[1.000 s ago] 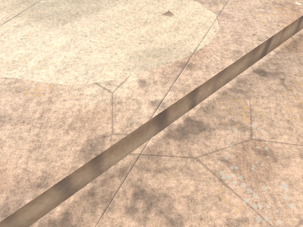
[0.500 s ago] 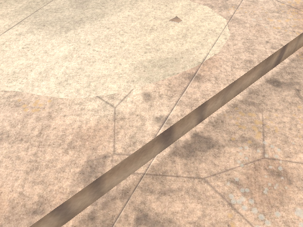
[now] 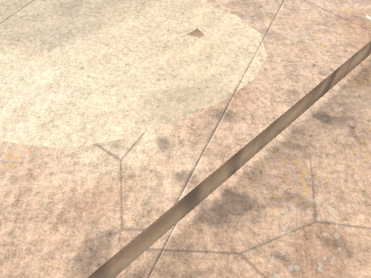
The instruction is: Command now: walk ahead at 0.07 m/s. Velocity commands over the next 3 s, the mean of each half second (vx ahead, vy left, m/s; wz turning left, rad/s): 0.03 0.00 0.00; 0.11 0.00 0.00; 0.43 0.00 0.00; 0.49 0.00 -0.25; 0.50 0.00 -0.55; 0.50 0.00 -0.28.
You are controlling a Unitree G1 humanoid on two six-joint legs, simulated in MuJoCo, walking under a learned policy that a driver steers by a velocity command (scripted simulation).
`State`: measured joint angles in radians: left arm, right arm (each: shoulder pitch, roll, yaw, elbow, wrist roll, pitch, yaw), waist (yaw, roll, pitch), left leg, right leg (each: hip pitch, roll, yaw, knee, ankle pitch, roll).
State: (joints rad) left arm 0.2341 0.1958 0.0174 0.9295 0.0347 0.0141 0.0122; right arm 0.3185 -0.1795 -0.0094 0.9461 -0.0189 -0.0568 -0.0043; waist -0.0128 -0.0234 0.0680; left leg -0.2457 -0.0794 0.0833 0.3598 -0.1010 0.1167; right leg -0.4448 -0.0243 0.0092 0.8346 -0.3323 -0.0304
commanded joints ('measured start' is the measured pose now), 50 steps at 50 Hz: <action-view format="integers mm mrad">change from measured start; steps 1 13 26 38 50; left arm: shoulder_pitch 97 71 115 147 10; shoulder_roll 54 35 8 -13 -1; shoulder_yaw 7 -15 -21 -28 1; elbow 14 106 187 236 92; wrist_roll -2 -32 -26 -24 -8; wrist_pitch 15 -48 -38 -31 -82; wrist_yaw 6 23 29 33 -21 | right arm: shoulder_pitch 10 78 62 80 164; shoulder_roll -126 -63 -18 -3 -105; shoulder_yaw -24 -6 6 11 -57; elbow -31 72 158 202 187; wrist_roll -1 8 13 13 -1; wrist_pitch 5 24 27 32 7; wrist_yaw -7 -20 -39 -43 -23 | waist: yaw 20 -18 6 8 -16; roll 123 -39 29 24 97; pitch -57 -1 2 1 80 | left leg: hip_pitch -114 81 74 77 76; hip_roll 269 145 158 154 369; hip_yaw -234 -162 -167 -172 -475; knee -188 -13 -31 -47 -256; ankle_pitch -138 -40 -1 -96 -523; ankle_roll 108 -37 -42 -41 143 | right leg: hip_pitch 174 189 261 270 -44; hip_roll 12 -70 -65 -52 -8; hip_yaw -25 103 79 69 -39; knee -78 -534 -503 -513 -87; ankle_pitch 20 139 214 128 -120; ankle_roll -1 -32 -34 -33 -52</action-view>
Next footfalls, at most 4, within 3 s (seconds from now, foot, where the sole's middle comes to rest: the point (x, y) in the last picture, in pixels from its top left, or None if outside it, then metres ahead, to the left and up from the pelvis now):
0.14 right None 0.08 -0.12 -0.78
1.12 right None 0.17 -0.15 -0.78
1.58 left None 0.47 0.02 -0.78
2.12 right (231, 212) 0.73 -0.18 -0.78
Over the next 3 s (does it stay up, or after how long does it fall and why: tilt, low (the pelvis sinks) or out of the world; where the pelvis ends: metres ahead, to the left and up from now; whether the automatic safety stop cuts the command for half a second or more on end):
stays up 1.05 -0.32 0.13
